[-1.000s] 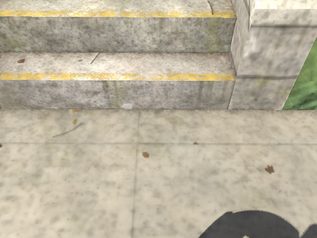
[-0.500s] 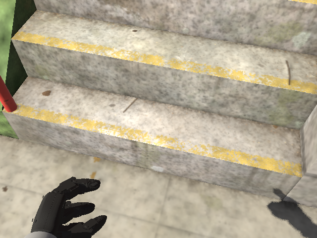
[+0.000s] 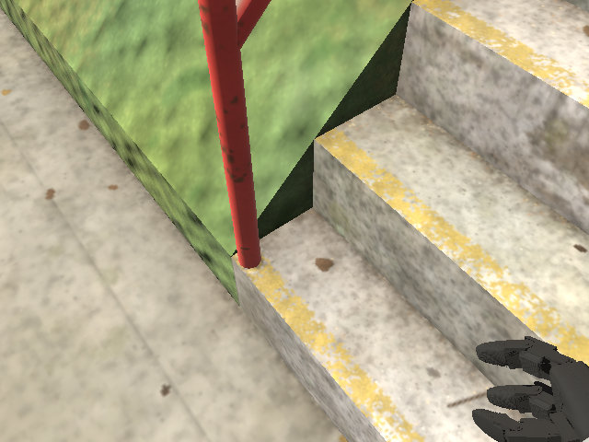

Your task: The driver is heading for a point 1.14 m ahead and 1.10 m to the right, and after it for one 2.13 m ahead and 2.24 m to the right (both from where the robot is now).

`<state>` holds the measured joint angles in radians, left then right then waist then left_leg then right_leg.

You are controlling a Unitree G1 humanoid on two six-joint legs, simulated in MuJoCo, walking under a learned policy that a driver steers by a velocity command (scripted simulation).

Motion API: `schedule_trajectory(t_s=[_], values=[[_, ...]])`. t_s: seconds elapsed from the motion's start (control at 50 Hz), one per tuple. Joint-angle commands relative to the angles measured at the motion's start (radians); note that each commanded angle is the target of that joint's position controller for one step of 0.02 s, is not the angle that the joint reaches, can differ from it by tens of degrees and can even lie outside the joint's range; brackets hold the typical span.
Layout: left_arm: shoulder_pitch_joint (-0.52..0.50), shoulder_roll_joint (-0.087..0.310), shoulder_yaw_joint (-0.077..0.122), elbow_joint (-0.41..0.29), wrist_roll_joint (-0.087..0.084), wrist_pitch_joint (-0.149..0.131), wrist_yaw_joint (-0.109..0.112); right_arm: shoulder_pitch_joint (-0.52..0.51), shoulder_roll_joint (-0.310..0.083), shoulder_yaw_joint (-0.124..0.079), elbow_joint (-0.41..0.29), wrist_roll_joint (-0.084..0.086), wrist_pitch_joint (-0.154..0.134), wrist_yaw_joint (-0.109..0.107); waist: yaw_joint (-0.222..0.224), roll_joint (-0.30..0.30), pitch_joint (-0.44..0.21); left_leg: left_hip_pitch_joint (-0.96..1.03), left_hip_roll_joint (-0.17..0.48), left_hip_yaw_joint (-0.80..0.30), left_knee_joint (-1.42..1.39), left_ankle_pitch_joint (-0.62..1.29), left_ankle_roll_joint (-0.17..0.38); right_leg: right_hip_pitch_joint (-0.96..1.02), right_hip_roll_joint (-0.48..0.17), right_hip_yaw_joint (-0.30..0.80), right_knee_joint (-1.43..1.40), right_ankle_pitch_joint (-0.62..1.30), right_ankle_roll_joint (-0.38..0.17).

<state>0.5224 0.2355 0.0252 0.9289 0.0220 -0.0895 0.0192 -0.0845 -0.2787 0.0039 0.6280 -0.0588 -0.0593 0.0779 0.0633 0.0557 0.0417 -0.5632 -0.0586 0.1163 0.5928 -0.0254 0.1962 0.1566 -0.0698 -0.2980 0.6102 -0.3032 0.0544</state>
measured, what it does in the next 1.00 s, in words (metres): climbs, turning right: right foot 0.22 m higher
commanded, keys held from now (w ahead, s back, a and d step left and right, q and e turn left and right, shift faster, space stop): e+shift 1.00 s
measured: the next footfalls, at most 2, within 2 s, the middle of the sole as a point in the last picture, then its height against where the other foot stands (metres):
right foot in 0.68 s outside the picture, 0.22 m higher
left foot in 1.24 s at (375, 359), level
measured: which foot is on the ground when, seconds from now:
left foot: down 0.00-0.70, up 0.72-1.00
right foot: down 0.00-0.00, up 0.02-0.66, down 0.68-1.00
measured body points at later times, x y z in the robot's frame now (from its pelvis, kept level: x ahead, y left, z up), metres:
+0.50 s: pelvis +0.19 -0.05 +0.04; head +0.22 -0.04 +0.49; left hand +0.42 +0.14 -0.06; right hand +0.18 -0.33 -0.08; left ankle +0.15 +0.02 -0.70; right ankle +0.19 -0.16 -0.32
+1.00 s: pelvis +0.30 -0.11 +0.22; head +0.30 -0.17 +0.67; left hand +0.56 +0.02 +0.14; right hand +0.39 -0.42 +0.16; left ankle +0.44 +0.03 -0.29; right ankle +0.31 -0.23 -0.49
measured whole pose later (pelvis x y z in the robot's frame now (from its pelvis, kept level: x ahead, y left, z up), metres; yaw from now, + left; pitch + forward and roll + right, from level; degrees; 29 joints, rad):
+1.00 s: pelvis +0.30 -0.11 +0.22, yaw -40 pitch +1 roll +5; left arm 0.27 0.22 0.00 0.60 -0.01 0.06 0.08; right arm -0.03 -0.19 0.02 0.50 -0.02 0.00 0.02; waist 0.03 0.01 0.05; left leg -0.88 -0.08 -0.12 1.73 -0.16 -0.04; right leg -0.51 0.15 0.33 0.80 -0.28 -0.04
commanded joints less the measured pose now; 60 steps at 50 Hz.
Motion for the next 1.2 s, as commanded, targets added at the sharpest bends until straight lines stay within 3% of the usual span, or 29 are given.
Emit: schedule_trajectory(t_s=[0.02, 0.04, 0.06, 0.08, 0.12, 0.2, 0.22, 0.28, 0.34, 0.38, 0.46, 0.56, 0.6, 0.62, 0.64, 0.66, 0.68, 0.7, 0.72, 0.74, 0.76, 0.78, 0.82, 0.94, 1.04, 1.08, 1.12, 1.16, 1.2], values=[[0.05, 0.083, 0.002, -0.166, -0.065, 0.004, 0.012, 0.405, -0.234, -0.079, 0.081, -0.029, -0.014, -0.046, -0.107, 0.147, -0.455, 1.177, 0.488, -0.589, 0.109, 1.386, 0.205, -0.814, 0.075, 0.192, 1.063, -0.307, -0.037], [-0.041, 0.132, 0.004, -0.153, -0.076, 0.011, 0.029, 0.475, -0.212, -0.089, 0.062, 0.007, -0.006, -0.069, -0.209, -0.026, -0.613, 1.112, 0.495, -0.565, 0.021, 1.335, 0.229, -0.79, 0.087, 0.367, 1.124, -0.204, -0.052], [-0.036, 0.115, 0.001, -0.142, -0.077, 0.017, 0.028, 0.395, -0.173, -0.078, 0.079, 0.019, -0.01, -0.079, -0.136, -0.087, -0.466, 0.912, 0.462, -0.474, -0.061, 1.079, 0.186, -0.782, 0.05, 0.377, 1.024, -0.146, -0.049], [-0.065, 0.102, -0.004, -0.132, -0.048, 0.023, 0.021, 0.321, -0.103, -0.052, 0.09, 0.026, -0.017, -0.08, -0.069, -0.149, -0.294, 0.696, 0.406, -0.397, -0.135, 0.873, 0.124, -0.753, 0.0, 0.37, 0.854, -0.126, -0.046], [-0.04, 0.074, -0.005, -0.083, -0.013, 0.064, 0.006, 0.264, -0.019, -0.015, 0.101, 0.03, -0.036, -0.083, -0.018, -0.125, -0.135, 0.406, 0.343, -0.242, -0.246, 0.817, 0.054, -0.612, -0.018, 0.352, 0.691, -0.109, -0.031], [-0.032, 0.047, 0.024, -0.094, -0.01, 0.094, -0.004, 0.242, -0.074, -0.026, 0.11, 0.036, -0.057, -0.077, 0.011, 0.021, -0.203, 0.384, 0.31, -0.048, -0.265, 0.978, 0.029, -0.606, 0.062, 0.249, 0.815, -0.002, -0.017], [-0.076, 0.045, 0.038, -0.097, -0.013, 0.1, 0.017, 0.282, -0.086, -0.034, 0.112, 0.026, -0.053, -0.08, -0.029, 0.082, -0.219, 0.451, 0.348, -0.058, -0.253, 0.981, 0.061, -0.716, 0.103, 0.207, 1.084, -0.112, -0.028], [-0.251, 0.031, 0.055, -0.183, -0.012, 0.129, 0.07, 0.371, -0.082, -0.044, 0.146, 0.026, -0.02, -0.099, -0.052, 0.029, -0.108, 0.542, 0.387, -0.071, -0.287, 0.555, 0.057, -1.07, 0.087, 0.247, 1.391, -0.233, -0.071], [-0.379, 0.021, 0.051, -0.259, 0.002, 0.162, 0.071, 0.426, -0.08, -0.046, 0.159, 0.022, -0.012, -0.131, -0.048, -0.043, -0.017, 0.593, 0.386, -0.056, -0.339, 0.12, 0.004, -1.264, 0.054, 0.286, 1.388, -0.193, -0.072], [-0.466, -0.071, 0.027, -0.311, -0.001, 0.181, 0.077, 0.501, -0.079, -0.042, 0.187, 0.013, -0.01, -0.14, -0.079, 0.025, -0.021, 0.679, 0.452, -0.082, -0.323, 0.144, 0.024, -1.459, 0.104, 0.225, 1.757, -0.292, -0.068], [-0.539, -0.05, 0.02, -0.388, 0.007, 0.18, 0.084, 0.498, -0.091, -0.039, 0.191, 0.019, 0.0, -0.135, -0.059, -0.05, 0.028, 0.683, 0.45, 0.023, -0.348, 0.122, -0.022, -1.557, 0.083, 0.239, 1.744, -0.338, -0.075], [-0.642, -0.1, -0.004, -0.536, 0.027, 0.202, 0.08, 0.462, -0.149, -0.058, 0.186, 0.03, 0.008, -0.133, -0.017, 0.013, 0.032, 0.647, 0.401, 0.146, -0.344, 0.394, -0.047, -1.546, 0.038, 0.186, 1.551, -0.308, -0.067], [-0.617, -0.106, -0.013, -0.565, 0.029, 0.196, 0.066, 0.388, -0.19, -0.073, 0.158, 0.015, 0.016, -0.146, 0.038, 0.048, -0.056, 0.684, 0.369, 0.212, -0.329, 0.605, -0.104, -1.371, -0.005, 0.262, 1.27, -0.291, -0.132], [-0.498, -0.103, -0.019, -0.528, -0.01, 0.198, 0.068, 0.275, -0.219, -0.078, 0.1, 0.037, 0.038, -0.134, 0.086, 0.048, -0.131, 0.569, 0.326, 0.3, -0.294, 0.924, -0.098, -1.025, 0.06, 0.167, 0.968, -0.382, -0.159], [-0.475, -0.061, -0.006, -0.51, -0.041, 0.204, 0.066, 0.267, -0.241, -0.087, 0.055, 0.042, 0.045, -0.138, 0.076, 0.13, -0.216, 0.557, 0.368, 0.245, -0.174, 1.312, -0.092, -0.826, 0.125, 0.211, 0.874, -0.446, -0.193], [-0.35, -0.007, 0.015, -0.446, -0.058, 0.195, 0.066, 0.286, -0.243, -0.082, 0.057, 0.077, 0.061, -0.116, 0.067, 0.133, -0.322, 0.595, 0.4, 0.253, -0.032, 1.616, -0.068, -0.667, 0.226, 0.102, 0.87, -0.442, -0.204], [-0.365, 0.079, 0.045, -0.477, -0.032, 0.153, 0.055, 0.238, -0.332, -0.096, 0.072, 0.118, 0.099, -0.106, 0.126, 0.208, -0.356, 0.567, 0.382, 0.191, 0.099, 1.815, -0.063, -0.627, 0.247, 0.128, 0.729, -0.301, -0.22], [-0.289, 0.188, 0.089, -0.425, -0.035, 0.123, 0.062, 0.178, -0.238, -0.08, -0.021, 0.086, 0.114, -0.105, 0.126, -0.031, -0.254, 0.105, 0.22, 0.101, 0.519, 0.934, -0.168, -0.412, 0.158, 0.598, 0.404, -0.049, -0.382], [-0.339, 0.329, 0.122, -0.478, 0.043, 0.127, 0.076, 0.156, -0.179, -0.065, -0.052, 0.06, 0.083, -0.078, 0.089, -0.36, -0.467, -0.09, -0.055, -0.114, 1.035, -0.198, -0.251, -0.298, -0.057, 1.348, -0.101, 0.066, -0.557], [-0.334, 0.279, 0.086, -0.462, 0.072, 0.109, 0.054, 0.12, -0.157, -0.065, -0.049, 0.078, 0.06, -0.04, 0.088, -0.229, -0.483, -0.145, -0.072, -0.312, 1.205, -0.254, -0.239, -0.361, -0.083, 1.36, -0.185, -0.176, -0.491], [-0.335, 0.182, 0.05, -0.43, 0.04, 0.098, 0.045, 0.048, -0.099, -0.047, -0.096, 0.083, 0.056, -0.031, 0.04, -0.195, -0.34, -0.182, -0.044, -0.331, 1.178, -0.183, -0.219, -0.509, -0.03, 1.225, -0.125, -0.269, -0.393], [-0.366, 0.121, 0.039, -0.39, -0.006, 0.098, 0.042, 0.05, -0.027, -0.031, -0.11, 0.05, 0.054, -0.039, -0.038, -0.134, -0.131, -0.232, -0.024, -0.305, 1.107, -0.155, -0.211, -0.664, 0.029, 1.084, -0.041, -0.254, -0.322], [-0.446, 0.056, 0.025, -0.39, -0.033, 0.103, 0.053, 0.141, -0.025, -0.029, -0.09, 0.039, 0.062, -0.049, -0.126, -0.147, -0.053, -0.203, -0.014, -0.257, 1.161, -0.187, -0.225, -0.793, 0.089, 0.925, 0.013, -0.163, -0.279], [-0.343, 0.092, 0.008, -0.415, -0.039, 0.113, 0.065, 0.091, 0.03, -0.002, -0.151, 0.038, 0.043, -0.047, -0.088, -0.1, -0.129, -0.318, -0.029, -0.233, 1.21, -0.148, -0.216, -0.575, 0.09, 0.883, -0.022, 0.042, -0.268], [-0.34, 0.104, -0.002, -0.471, -0.014, 0.169, 0.082, 0.035, 0.064, 0.01, -0.213, 0.058, 0.062, -0.099, -0.047, -0.229, -0.129, -0.336, -0.048, -0.216, 1.022, -0.154, -0.309, -0.487, 0.088, 0.937, -0.068, 0.127, -0.269], [-0.347, 0.108, 0.005, -0.492, -0.039, 0.186, 0.095, 0.028, 0.102, 0.03, -0.225, 0.068, 0.07, -0.115, -0.048, -0.261, -0.148, -0.344, -0.04, -0.186, 0.775, -0.25, -0.321, -0.416, 0.089, 0.944, -0.095, 0.153, -0.244], [-0.377, 0.109, 0.008, -0.5, -0.04, 0.21, 0.108, 0.08, 0.123, 0.039, -0.202, 0.067, 0.081, -0.114, -0.068, -0.315, -0.145, -0.12, -0.072, -0.119, 0.491, -0.286, -0.311, -0.542, 0.144, 0.884, -0.111, 0.133, -0.197], [-0.377, 0.117, 0.022, -0.52, -0.042, 0.197, 0.104, 0.119, 0.075, 0.013, -0.16, 0.08, 0.087, -0.112, -0.055, -0.326, -0.172, 0.086, -0.085, -0.078, 0.277, -0.329, -0.309, -0.616, 0.118, 0.929, -0.16, 0.043, -0.198], [-0.426, 0.113, 0.017, -0.522, -0.048, 0.163, 0.098, 0.283, 0.021, -0.022, -0.102, 0.09, 0.095, -0.124, -0.114, -0.34, -0.198, 0.267, 0.0, -0.207, -0.037, -0.203, -0.257, -0.639, 0.081, 0.991, -0.064, -0.101, -0.164]])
